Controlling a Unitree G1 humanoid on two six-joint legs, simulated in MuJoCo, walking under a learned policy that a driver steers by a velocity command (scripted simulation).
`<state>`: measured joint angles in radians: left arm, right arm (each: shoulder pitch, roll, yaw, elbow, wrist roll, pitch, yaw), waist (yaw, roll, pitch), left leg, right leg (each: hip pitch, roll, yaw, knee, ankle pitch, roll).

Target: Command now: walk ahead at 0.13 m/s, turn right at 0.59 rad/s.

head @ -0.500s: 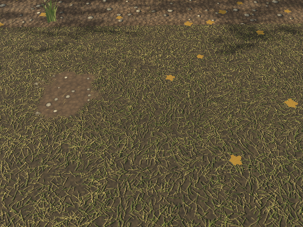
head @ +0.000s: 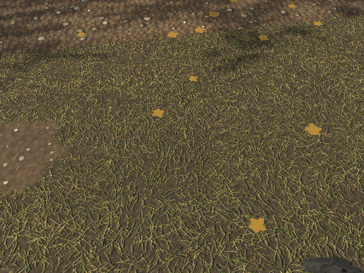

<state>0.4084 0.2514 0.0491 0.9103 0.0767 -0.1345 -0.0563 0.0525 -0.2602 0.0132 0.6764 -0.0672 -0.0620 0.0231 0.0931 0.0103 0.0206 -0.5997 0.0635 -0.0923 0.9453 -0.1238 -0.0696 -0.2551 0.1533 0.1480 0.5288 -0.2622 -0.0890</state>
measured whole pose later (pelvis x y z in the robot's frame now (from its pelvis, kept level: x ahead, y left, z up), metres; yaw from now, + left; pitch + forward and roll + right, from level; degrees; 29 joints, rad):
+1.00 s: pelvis +0.10 +0.02 -0.06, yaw +17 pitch +6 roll +0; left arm 0.38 0.24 0.01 0.71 0.07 -0.03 -0.07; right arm 0.17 -0.25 0.01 0.70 -0.09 -0.07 0.01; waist 0.10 0.00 -0.10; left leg -1.01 -0.15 -0.19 1.36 -0.14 -0.12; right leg -0.47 0.02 -0.11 1.00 -0.65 -0.08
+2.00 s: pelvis +0.49 +0.21 -0.17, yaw +2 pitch +0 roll +2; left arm 0.01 0.28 0.06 0.83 0.04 -0.11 -0.05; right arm 0.37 -0.22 -0.05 0.96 -0.08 -0.10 0.01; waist -0.01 -0.03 0.00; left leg 0.10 0.06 0.26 0.64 -0.51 -0.08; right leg -0.52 0.03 -0.01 0.63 -0.10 -0.10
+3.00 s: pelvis +0.72 +0.22 -0.14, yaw -21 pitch +1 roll +1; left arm 0.10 0.22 0.02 0.72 0.04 -0.03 -0.04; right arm 0.48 -0.22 -0.02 0.88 -0.02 -0.09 0.02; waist -0.11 -0.01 0.04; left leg 0.06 -0.03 0.01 0.17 -0.24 0.04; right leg -0.49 -0.04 -0.01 0.62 -0.16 -0.02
